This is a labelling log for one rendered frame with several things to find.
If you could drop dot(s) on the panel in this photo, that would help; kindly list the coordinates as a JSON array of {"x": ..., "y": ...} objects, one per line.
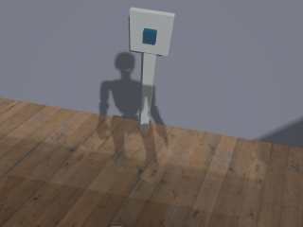
[{"x": 163, "y": 23}]

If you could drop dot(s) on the button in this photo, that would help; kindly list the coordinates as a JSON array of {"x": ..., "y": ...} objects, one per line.
[{"x": 149, "y": 36}]

